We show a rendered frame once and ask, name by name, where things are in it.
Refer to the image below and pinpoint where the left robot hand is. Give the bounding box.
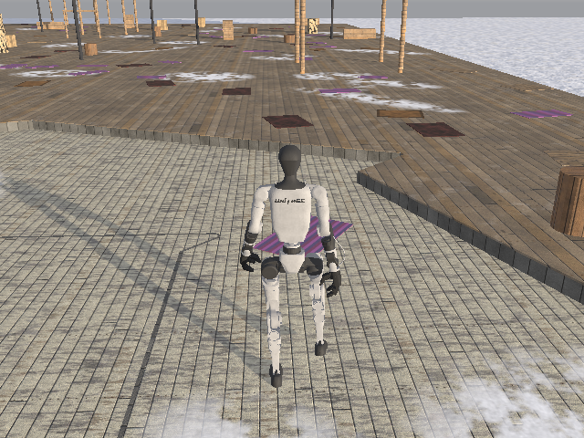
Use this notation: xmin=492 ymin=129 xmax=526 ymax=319
xmin=240 ymin=253 xmax=261 ymax=272

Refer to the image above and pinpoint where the left robot upper arm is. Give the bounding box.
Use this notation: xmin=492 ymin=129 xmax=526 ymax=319
xmin=248 ymin=184 xmax=272 ymax=234

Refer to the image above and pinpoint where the robot right foot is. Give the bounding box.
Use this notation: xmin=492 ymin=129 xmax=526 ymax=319
xmin=315 ymin=339 xmax=328 ymax=356

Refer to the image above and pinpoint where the robot right forearm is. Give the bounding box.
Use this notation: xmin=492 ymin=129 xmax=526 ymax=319
xmin=321 ymin=223 xmax=339 ymax=272

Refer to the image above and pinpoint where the right robot upper arm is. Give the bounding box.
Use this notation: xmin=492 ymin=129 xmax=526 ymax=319
xmin=309 ymin=184 xmax=330 ymax=237

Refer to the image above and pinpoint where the right robot hand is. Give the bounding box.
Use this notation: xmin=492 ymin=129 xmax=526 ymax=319
xmin=319 ymin=271 xmax=341 ymax=297

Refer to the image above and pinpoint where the left robot thigh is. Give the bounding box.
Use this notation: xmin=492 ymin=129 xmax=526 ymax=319
xmin=261 ymin=256 xmax=282 ymax=329

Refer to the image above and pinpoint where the robot left forearm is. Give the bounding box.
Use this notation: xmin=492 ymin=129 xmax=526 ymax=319
xmin=241 ymin=220 xmax=258 ymax=256

